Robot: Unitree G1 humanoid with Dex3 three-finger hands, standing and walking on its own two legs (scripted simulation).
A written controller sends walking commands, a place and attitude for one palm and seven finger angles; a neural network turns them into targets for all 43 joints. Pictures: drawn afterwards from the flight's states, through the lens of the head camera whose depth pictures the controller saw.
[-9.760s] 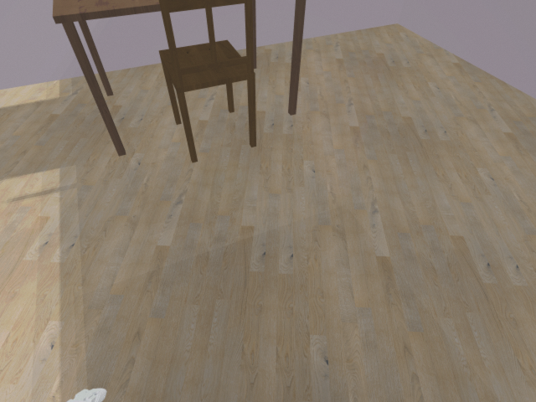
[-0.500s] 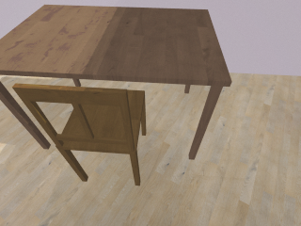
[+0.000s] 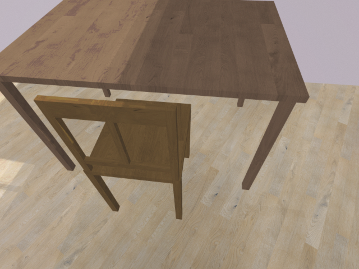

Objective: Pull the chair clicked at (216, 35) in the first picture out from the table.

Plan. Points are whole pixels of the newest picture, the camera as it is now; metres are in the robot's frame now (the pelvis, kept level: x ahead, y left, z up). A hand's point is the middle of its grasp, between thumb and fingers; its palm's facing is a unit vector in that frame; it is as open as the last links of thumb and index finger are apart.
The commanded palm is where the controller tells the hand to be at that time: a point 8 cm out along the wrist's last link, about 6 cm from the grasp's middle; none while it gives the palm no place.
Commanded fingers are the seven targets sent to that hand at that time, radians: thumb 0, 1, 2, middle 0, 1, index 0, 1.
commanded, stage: shuffle to correct the standing spot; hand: left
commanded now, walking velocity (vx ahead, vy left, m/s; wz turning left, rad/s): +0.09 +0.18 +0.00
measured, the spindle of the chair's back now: (119, 143) +0.48 +0.24 -0.09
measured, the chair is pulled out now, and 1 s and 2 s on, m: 0.00 0.00 0.00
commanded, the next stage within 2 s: come to a stop and stand still in 0.04 s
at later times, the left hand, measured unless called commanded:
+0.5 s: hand out of the picture +0.10 +0.23 -0.16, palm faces -0.02 -0.97 -0.23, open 7.2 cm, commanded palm none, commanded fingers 0.00 0.90 0.90 -0.20 -0.30 -0.20 -0.30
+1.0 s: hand out of the picture +0.08 +0.25 -0.16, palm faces -0.03 -0.97 -0.23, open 7.4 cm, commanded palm none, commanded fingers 0.00 0.90 0.90 -0.20 -0.30 -0.20 -0.30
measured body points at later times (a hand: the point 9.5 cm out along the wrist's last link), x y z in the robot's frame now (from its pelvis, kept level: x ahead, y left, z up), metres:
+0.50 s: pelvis +0.05 +0.05 +0.01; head +0.07 +0.04 +0.46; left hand +0.10 +0.28 -0.14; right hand +0.05 -0.17 -0.16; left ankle +0.04 +0.17 -0.73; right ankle +0.03 -0.03 -0.73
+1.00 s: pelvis +0.02 +0.07 +0.00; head +0.02 +0.06 +0.45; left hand +0.08 +0.30 -0.14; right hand +0.04 -0.16 -0.15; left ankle +0.04 +0.17 -0.73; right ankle +0.03 -0.03 -0.73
